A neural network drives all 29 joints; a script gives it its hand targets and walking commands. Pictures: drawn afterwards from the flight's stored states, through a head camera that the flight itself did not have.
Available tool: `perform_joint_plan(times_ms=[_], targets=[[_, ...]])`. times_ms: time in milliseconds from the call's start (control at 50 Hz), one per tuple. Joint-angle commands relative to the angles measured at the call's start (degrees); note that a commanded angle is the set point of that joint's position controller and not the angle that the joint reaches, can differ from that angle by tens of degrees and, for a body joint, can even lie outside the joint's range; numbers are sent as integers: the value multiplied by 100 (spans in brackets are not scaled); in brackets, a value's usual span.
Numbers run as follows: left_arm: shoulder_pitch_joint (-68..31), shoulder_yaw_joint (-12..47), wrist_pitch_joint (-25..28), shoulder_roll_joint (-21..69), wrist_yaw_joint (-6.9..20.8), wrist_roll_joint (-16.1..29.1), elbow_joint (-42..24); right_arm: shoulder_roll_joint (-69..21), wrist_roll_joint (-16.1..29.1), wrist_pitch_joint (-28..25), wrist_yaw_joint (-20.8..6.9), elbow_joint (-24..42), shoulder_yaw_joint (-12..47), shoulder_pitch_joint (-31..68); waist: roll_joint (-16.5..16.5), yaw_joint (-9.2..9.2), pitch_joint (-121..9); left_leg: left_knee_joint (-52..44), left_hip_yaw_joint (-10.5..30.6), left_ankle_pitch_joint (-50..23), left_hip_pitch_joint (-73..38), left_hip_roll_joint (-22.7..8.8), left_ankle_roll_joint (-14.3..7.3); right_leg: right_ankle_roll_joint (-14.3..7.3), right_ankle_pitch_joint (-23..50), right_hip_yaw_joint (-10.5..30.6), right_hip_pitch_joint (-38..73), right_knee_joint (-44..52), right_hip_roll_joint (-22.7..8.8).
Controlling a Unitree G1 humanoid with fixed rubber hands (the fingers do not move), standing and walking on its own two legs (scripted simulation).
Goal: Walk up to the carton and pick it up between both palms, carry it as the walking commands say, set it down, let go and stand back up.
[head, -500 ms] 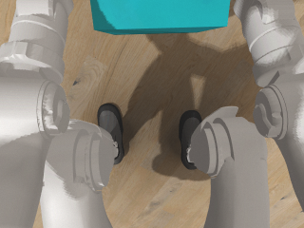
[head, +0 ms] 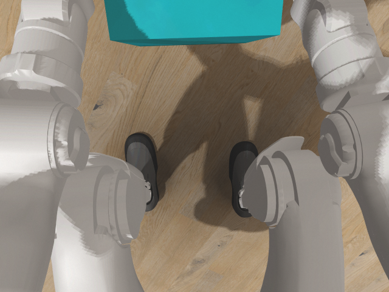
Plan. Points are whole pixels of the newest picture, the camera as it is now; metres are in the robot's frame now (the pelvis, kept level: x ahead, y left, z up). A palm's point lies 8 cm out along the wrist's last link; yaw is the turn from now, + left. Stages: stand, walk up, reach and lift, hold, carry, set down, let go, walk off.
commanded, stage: reach and lift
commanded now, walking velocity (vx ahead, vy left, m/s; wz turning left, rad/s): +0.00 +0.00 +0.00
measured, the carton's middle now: out of the picture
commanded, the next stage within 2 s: none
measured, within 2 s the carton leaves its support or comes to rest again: leaves its support in 0.72 s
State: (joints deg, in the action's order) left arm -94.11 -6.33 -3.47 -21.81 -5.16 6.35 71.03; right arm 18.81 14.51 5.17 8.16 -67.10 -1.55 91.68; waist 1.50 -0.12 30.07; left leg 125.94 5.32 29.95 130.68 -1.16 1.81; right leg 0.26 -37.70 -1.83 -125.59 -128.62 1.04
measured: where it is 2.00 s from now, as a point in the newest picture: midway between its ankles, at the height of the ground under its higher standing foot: (194, 187)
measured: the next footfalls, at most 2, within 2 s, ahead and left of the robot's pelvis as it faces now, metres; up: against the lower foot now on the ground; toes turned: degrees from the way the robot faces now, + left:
none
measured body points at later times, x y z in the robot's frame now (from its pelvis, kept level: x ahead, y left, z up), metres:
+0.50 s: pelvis +0.00 +0.00 -0.01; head +0.39 +0.01 +0.20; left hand +0.57 +0.18 -0.21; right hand +0.56 -0.14 -0.22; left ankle +0.12 +0.14 -0.33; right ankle +0.10 -0.12 -0.33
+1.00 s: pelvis -0.01 +0.00 +0.00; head +0.36 +0.00 +0.23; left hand +0.58 +0.18 -0.15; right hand +0.57 -0.14 -0.16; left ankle +0.12 +0.14 -0.33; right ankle +0.10 -0.12 -0.33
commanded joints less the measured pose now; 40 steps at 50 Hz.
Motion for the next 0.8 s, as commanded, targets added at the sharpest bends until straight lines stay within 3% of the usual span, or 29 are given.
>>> perform_joint_plan(times_ms=[0, 120, 340, 480, 620, 680, 720, 780], targets=[[-2662, 700, -280, 4515, 1499, 117, -993, -4557, -135, 116, -1625, 1490, 698, 3257, -41, -171, -6563, -160, -817, -2010, -3735, 392, -244, 114, 2190, -19, 2399, 907, 523], [-2545, 714, -375, 4853, 1658, 191, -1092, -4856, -102, 185, -1788, 1725, 733, 3330, -83, -204, -6579, -137, -854, -2042, -3570, 414, -315, 81, 2237, -30, 2401, 871, 543], [-2657, 788, -400, 4972, 1702, 351, -1252, -5044, 16, 208, -1751, 1844, 786, 3428, -112, -230, -6676, -158, -848, -2085, -3558, 414, -394, 38, 2323, 17, 2448, 866, 546], [-3136, 1103, -378, 5111, 1540, 620, -1841, -5264, 351, 156, -1565, 2606, 1158, 4074, -50, -269, -8463, -137, -905, -2723, -4479, 452, -373, 91, 2934, -48, 3241, 821, 591], [-3835, 1663, -458, 5257, 1294, 1130, -2995, -5336, 726, 226, -1293, 3655, 1627, 4646, 25, -88, -11325, -141, -995, -3692, -5913, 539, -257, 136, 3951, -169, 4599, 776, 664], [-3814, 1777, -575, 5451, 1237, 1205, -3162, -5352, 765, 290, -1177, 4029, 1737, 4764, 67, -34, -12191, -199, -1052, -3941, -6315, 594, -205, 140, 4179, -201, 5005, 831, 693], [-3713, 1782, -699, 5643, 1240, 1178, -3091, -5360, 716, 357, -1149, 4106, 1707, 4783, 107, 13, -12320, -279, -1046, -3900, -6511, 602, -187, 138, 3983, -266, 4893, 916, 715], [-3490, 1491, -870, 5763, 1333, 903, -2720, -5459, 532, 494, -1198, 3792, 1510, 4817, 65, -105, -11628, -440, -1091, -3186, -6091, 568, -205, 141, 3242, -284, 4505, 1114, 710]])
